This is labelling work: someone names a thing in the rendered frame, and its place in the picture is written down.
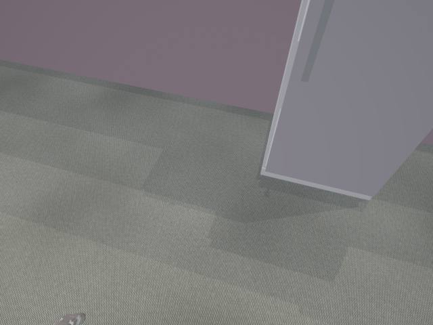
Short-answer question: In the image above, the fridge door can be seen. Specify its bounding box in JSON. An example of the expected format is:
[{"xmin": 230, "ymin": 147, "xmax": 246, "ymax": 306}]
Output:
[{"xmin": 265, "ymin": 0, "xmax": 433, "ymax": 197}]

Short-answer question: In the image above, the handle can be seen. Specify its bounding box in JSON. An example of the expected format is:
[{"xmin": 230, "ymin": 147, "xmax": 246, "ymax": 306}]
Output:
[{"xmin": 301, "ymin": 0, "xmax": 335, "ymax": 82}]

